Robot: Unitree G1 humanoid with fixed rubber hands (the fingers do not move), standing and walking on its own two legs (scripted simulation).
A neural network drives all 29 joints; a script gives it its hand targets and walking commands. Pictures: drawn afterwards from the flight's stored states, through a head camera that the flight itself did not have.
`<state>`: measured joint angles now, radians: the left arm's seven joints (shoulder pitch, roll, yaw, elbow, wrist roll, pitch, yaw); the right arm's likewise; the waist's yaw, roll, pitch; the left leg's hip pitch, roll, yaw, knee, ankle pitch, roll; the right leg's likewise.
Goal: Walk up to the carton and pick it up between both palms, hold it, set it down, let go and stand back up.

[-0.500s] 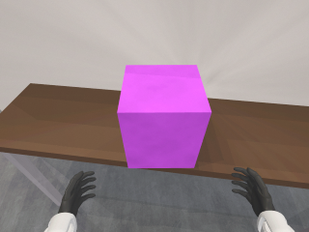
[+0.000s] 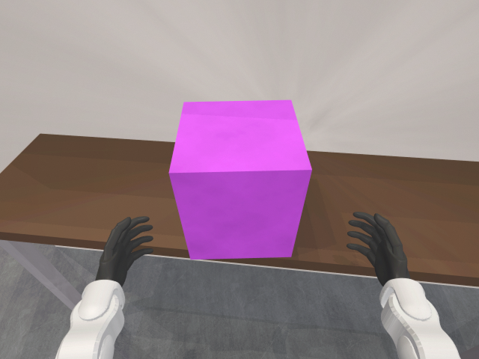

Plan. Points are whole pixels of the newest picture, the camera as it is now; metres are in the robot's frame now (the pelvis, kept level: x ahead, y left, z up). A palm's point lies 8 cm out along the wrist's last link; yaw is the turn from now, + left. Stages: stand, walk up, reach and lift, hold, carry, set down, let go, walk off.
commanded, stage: reach and lift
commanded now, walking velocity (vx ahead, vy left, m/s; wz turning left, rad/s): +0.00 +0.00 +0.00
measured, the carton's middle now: (239, 182) +0.45 +0.03 +0.06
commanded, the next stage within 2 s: none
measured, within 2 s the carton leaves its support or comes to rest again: neither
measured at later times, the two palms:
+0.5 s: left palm (122, 200) +0.35 +0.22 +0.13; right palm (382, 203) +0.34 -0.20 +0.12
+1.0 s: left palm (121, 144) +0.41 +0.22 +0.19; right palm (376, 144) +0.42 -0.19 +0.18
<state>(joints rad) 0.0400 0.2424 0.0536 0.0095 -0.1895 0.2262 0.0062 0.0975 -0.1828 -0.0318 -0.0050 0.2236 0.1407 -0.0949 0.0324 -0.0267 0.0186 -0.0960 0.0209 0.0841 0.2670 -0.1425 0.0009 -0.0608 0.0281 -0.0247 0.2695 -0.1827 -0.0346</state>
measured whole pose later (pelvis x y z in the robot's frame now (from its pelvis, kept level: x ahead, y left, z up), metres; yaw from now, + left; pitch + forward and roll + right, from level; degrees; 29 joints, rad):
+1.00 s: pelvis -0.01 +0.00 +0.00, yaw +1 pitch +4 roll -1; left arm -0.90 0.35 0.08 0.74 -0.17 0.45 0.03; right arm -0.91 -0.34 0.03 0.88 0.38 0.30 -0.07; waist -0.01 -0.03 -0.10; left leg -0.26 0.03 0.07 0.35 -0.15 0.00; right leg -0.20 0.04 -0.04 0.31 -0.17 -0.03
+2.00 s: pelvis -0.01 +0.00 -0.01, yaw +1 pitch +16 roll -1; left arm -1.10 0.31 0.01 1.42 -0.17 -0.15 0.02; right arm -1.05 -0.25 0.08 1.32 0.36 -0.09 -0.09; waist -0.01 -0.04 -0.20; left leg -0.55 0.04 0.05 0.41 -0.15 -0.01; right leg -0.49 0.04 -0.05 0.39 -0.18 -0.04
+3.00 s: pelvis -0.01 +0.01 -0.01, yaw +0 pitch +12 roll -1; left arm -1.06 0.13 0.29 1.22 0.13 -0.04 0.13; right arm -1.04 -0.10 -0.27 1.22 0.02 -0.03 -0.13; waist 0.01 -0.04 -0.12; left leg -0.44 0.04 0.08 0.38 -0.15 0.01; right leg -0.37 0.04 -0.02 0.32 -0.15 -0.02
